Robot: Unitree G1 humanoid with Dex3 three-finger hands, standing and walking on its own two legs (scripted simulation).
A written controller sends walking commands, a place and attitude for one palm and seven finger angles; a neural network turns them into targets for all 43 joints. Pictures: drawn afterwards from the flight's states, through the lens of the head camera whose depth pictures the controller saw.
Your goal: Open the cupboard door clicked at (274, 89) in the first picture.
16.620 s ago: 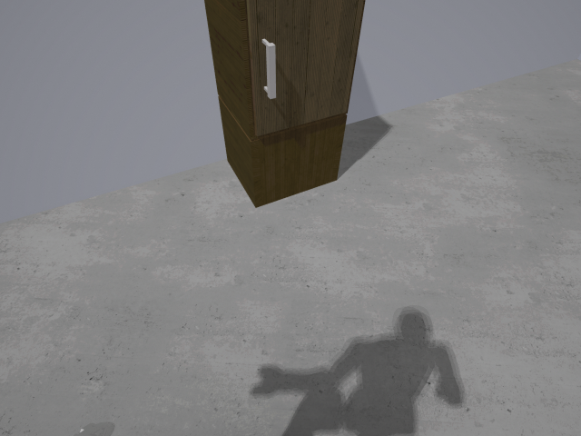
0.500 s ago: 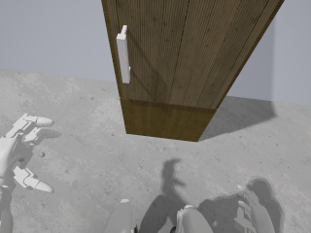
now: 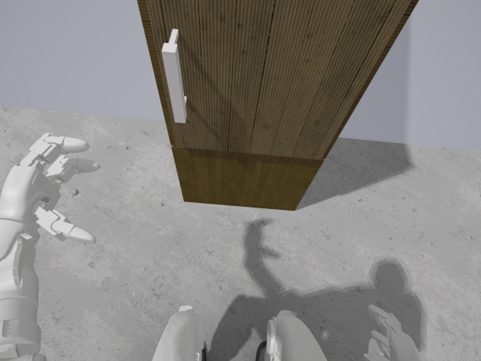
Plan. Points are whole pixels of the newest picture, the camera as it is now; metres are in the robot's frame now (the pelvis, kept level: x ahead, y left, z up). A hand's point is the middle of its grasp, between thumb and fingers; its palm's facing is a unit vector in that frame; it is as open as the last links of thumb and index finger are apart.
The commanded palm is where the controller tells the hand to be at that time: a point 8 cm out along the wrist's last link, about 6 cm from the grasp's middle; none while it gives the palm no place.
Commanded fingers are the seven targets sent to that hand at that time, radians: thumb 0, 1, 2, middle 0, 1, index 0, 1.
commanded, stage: move the hooked fingers beside the handle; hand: left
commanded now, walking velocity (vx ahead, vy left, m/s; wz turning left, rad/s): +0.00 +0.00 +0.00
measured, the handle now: (177, 80) +0.62 +0.14 +0.04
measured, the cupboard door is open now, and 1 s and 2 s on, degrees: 0 0 0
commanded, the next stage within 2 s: slide the fingers in behind the handle in 1.92 s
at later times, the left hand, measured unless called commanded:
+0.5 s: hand (107, 141) +0.46 +0.24 +0.04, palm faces -0.05 -1.00 -0.03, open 14.0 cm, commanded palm +0.45 +0.28 +0.04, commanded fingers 0.00 -0.50 0.30 -0.30 -1.20 -0.30 -1.20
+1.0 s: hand (130, 105) +0.54 +0.22 +0.04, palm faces -0.05 -1.00 -0.01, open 14.0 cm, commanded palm +0.54 +0.25 +0.03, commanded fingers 0.00 -0.50 0.30 -0.30 -1.20 -0.30 -1.20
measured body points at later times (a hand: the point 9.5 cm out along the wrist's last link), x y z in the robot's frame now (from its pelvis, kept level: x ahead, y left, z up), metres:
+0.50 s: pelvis +0.00 +0.01 -0.01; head +0.15 +0.03 +0.42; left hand +0.46 +0.30 +0.04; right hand +0.07 -0.27 -0.11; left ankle +0.03 +0.10 -0.63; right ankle +0.03 -0.12 -0.63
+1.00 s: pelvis +0.00 +0.01 -0.02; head +0.18 +0.04 +0.39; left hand +0.54 +0.27 +0.04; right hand +0.01 -0.27 -0.12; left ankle +0.03 +0.10 -0.63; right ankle +0.03 -0.12 -0.63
